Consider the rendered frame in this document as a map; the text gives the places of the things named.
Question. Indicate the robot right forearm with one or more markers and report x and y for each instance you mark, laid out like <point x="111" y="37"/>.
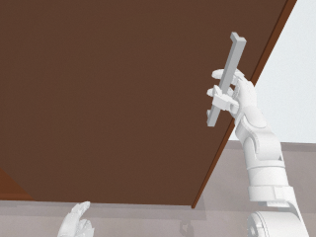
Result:
<point x="268" y="183"/>

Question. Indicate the handle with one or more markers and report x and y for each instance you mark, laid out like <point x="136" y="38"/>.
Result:
<point x="227" y="75"/>

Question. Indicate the left robot hand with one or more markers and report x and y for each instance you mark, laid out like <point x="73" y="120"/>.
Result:
<point x="71" y="224"/>

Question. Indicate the right robot upper arm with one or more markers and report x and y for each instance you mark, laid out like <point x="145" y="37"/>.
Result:
<point x="274" y="224"/>

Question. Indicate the right robot hand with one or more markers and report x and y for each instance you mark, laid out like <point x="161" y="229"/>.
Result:
<point x="244" y="94"/>

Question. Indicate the wardrobe door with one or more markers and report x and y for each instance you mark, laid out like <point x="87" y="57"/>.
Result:
<point x="106" y="100"/>
<point x="8" y="185"/>

